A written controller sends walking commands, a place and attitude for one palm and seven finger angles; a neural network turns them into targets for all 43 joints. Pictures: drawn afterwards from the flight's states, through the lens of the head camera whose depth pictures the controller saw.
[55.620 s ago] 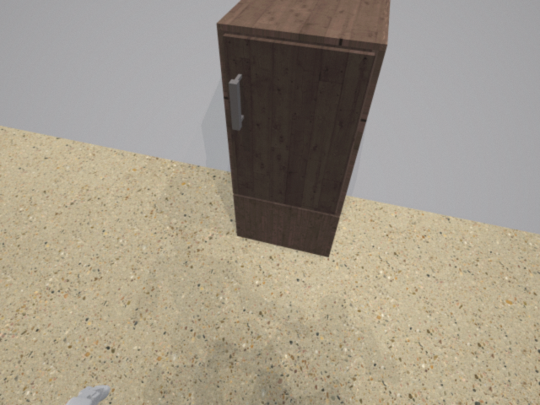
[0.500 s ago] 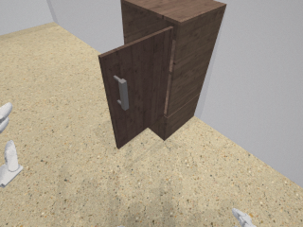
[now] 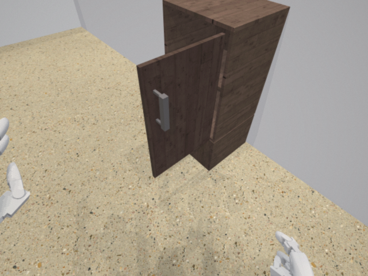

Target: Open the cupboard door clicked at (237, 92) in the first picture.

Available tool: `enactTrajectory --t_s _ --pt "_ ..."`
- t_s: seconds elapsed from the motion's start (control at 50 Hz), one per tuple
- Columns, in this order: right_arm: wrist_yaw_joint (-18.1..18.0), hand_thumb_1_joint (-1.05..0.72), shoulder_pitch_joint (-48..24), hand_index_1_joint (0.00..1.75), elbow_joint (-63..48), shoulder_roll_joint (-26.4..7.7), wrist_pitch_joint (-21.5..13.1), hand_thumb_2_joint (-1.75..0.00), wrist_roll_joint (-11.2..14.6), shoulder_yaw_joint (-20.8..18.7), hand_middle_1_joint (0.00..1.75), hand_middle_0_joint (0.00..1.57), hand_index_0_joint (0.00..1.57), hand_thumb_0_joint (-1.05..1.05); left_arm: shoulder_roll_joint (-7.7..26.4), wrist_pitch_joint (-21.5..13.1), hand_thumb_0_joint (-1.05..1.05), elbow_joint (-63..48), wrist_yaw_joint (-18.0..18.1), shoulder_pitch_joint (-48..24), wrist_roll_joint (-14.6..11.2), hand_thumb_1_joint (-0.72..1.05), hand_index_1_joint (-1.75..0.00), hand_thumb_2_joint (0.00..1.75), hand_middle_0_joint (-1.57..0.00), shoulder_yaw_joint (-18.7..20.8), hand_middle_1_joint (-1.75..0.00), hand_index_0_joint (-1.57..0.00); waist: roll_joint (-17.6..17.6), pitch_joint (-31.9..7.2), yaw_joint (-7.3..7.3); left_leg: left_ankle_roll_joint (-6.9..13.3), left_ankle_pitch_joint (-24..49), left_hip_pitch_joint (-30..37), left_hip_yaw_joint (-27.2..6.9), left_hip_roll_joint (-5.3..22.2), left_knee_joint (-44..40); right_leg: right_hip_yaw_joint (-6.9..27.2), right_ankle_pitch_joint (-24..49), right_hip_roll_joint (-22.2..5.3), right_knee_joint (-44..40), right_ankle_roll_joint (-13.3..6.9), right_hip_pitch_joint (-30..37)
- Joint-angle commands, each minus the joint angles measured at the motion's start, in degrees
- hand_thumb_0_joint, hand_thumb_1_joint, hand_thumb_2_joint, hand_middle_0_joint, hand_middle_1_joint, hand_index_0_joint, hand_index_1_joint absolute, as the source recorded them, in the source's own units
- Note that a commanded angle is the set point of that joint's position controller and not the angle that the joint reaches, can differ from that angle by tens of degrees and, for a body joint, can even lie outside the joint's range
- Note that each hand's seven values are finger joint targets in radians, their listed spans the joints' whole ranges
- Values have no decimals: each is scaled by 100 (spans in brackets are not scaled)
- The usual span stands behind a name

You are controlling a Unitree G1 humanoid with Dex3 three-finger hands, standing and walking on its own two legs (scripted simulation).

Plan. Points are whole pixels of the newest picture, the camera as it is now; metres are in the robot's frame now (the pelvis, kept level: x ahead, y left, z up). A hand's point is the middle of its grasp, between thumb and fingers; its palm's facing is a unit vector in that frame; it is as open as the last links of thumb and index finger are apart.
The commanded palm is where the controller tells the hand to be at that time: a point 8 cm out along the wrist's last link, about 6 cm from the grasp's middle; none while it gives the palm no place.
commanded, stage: stop stepping back and stand still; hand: left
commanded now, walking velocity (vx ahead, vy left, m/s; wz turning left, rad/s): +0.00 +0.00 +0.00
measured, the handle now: (160, 110) +0.64 +0.13 -0.03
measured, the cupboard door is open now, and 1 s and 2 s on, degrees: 90 90 90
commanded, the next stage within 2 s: let the arm hang, fingers relaxed in 0.64 s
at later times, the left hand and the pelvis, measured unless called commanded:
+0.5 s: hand (0, 197) +0.19 +0.30 +0.16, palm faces +0.40 -0.78 -0.48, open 7.5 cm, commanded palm +0.13 +0.34 +0.18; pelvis -0.01 +0.04 +0.00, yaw +0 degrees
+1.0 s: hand out of the picture +0.08 +0.22 -0.14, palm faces -0.06 -0.97 -0.26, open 7.4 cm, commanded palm none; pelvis -0.02 +0.03 -0.01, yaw +1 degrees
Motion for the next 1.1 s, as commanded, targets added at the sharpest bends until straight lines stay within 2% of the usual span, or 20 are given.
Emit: enactTrajectory --t_s 0.0,0.14,0.2,0.3,0.44,0.56,0.6,0.7,0.72,0.74,0.76,0.8,0.82,0.86,0.9,0.94,1.0,1.04,1.06,1.08 --pt "-47 -90 -348 30 -788 -659 -289 -90 4 -209 30 20 20 0 938 -240 0 -938 133 -378 -65 90 -30 90 -20 612 -30 -20 276 -269 -147 285 467 -459 -401 230 -365 1097 575 -632 -641 309 416" --pt "-47 -90 -426 30 -877 -672 -196 -90 -5 -178 30 20 20 0 970 -139 0 -911 79 -213 -109 90 -30 90 -20 662 -30 -20 206 -359 -123 261 661 -579 -537 285 -666 829 842 -461 -550 378 641" --pt "-67 -90 -424 30 -911 -658 -208 -90 -22 -154 30 20 20 0 1020 -138 0 -1171 89 -183 -102 90 -30 90 -20 694 -30 -20 569 -494 -101 264 801 -684 -617 343 -852 648 981 -380 -365 405 904" --pt "-87 -90 -411 30 -936 -659 -270 -90 -44 -163 30 20 20 0 1097 -166 0 -1558 117 -71 -100 90 -30 90 -20 767 -30 -20 831 -700 -80 203 1309 -580 -604 377 -835 482 1269 -315 -160 418 1031" --pt "-94 -90 -366 30 -851 -684 -239 -90 -22 -197 30 20 20 0 927 -152 0 -1013 116 145 -137 90 -30 90 -20 732 -30 -20 424 -433 -109 155 645 -809 -559 332 -891 561 1027 -366 -402 419 913" --pt "-123 -90 -424 30 -836 -698 -251 -90 -32 -213 30 20 20 0 987 -163 0 -1041 99 -136 -95 90 -30 90 -20 692 -30 -20 465 -317 -97 156 174 -896 -579 302 -1078 531 696 -319 -495 445 814" --pt "-135 -90 -409 30 -848 -680 -252 -90 -32 -204 30 20 20 0 922 -164 0 -1013 101 -120 -88 90 -30 90 -20 634 -30 -20 394 -371 -101 180 200 -873 -571 281 -1032 572 770 -340 -513 444 859" --pt "-135 -90 -412 30 -871 -677 -271 -90 -47 -211 30 20 20 0 960 -172 0 -1212 130 -189 -66 90 -30 90 -20 648 -30 -20 619 -471 -84 155 304 -801 -531 228 -999 574 804 -336 -530 428 902" --pt "409 -90 -818 30 560 -1691 -457 -90 6 -457 30 20 20 0 -12 629 0 3485 -712 -541 347 90 -30 90 -20 -1790 -30 -20 492 263 -312 256 1363 -1161 -755 348 -44 324 1257 -773 186 270 -112" --pt "421 -90 -304 30 579 -1460 -30 -90 -8 -446 30 20 20 0 -41 1103 0 3675 -855 -586 275 90 -30 90 -20 -1592 -30 -20 580 -255 -241 180 1875 -577 -601 418 -79 668 941 -778 30 184 -328" --pt "396 -90 -161 30 485 -1395 60 -90 -25 -449 30 20 20 0 -95 1203 0 3574 -892 -607 275 90 -30 90 -20 -1644 -30 -20 421 -281 -220 204 2220 -394 -580 484 -6 573 733 -660 90 175 -422" --pt "373 -90 -255 30 526 -1403 202 -90 -102 -360 30 20 20 0 -92 1200 0 4007 -910 -984 309 90 -30 90 -20 -1692 -30 -20 172 -394 -180 483 1568 -938 -989 665 -280 470 161 -553 484 151 -197" --pt "371 -90 -328 30 555 -1402 262 -90 -127 -317 30 20 20 0 -12 1192 0 4312 -912 -1098 327 90 -30 90 -20 -1717 -30 -20 -215 -372 -145 528 1371 -1035 -1045 656 -329 521 165 -551 469 134 -23" --pt "380 -90 -356 30 674 -1378 375 -90 -153 -282 30 20 20 0 127 1181 0 4974 -911 -1364 359 90 -30 90 -20 -1779 -30 -20 -1006 -436 -117 459 952 -870 -934 414 -140 773 319 -772 82 56 -2" --pt "367 -90 -170 30 910 -1163 504 -90 -162 -217 30 20 20 0 130 1215 0 5662 -884 -1650 332 90 -30 90 -20 -1871 -30 -20 -1309 -554 -216 375 692 -470 -666 108 166 1092 479 -1119 -272 -96 -151" --pt "352 -90 -87 30 1138 -980 612 -90 -182 -142 30 20 20 0 62 1249 0 6235 -850 -1864 281 90 -30 90 -20 -1992 -30 -20 -867 -547 -267 303 608 -151 -535 -12 177 1181 313 -1215 -480 -159 -310" --pt "326 -90 -142 30 1444 -781 671 -90 -196 -50 30 20 20 0 -115 1276 0 6980 -808 -1811 237 90 -30 90 -20 -2090 -30 -20 575 -416 -168 304 700 -298 -701 197 -314 964 75 -931 -404 25 -27" --pt "293 -90 -132 30 1650 -702 687 -90 -186 -16 30 20 20 0 -202 1265 0 7454 -797 -1636 211 90 -30 90 -20 -2111 -30 -20 959 -357 -95 291 448 -518 -735 263 -549 909 38 -850 -482 74 280" --pt "273 -90 -77 30 1715 -699 701 -90 -185 -36 30 20 20 0 -225 1249 0 7621 -782 -1566 226 90 -30 90 -20 -2070 -30 -20 870 -337 -66 283 413 -501 -741 272 -525 878 60 -844 -577 65 357" --pt "259 -90 40 30 1810 -640 707 -90 -192 -54 30 20 20 0 -309 1245 0 7757 -780 -1560 219 90 -30 90 -20 -2041 -30 -20 1022 -357 -86 282 347 -535 -731 278 -558 858 100 -868 -626 43 457"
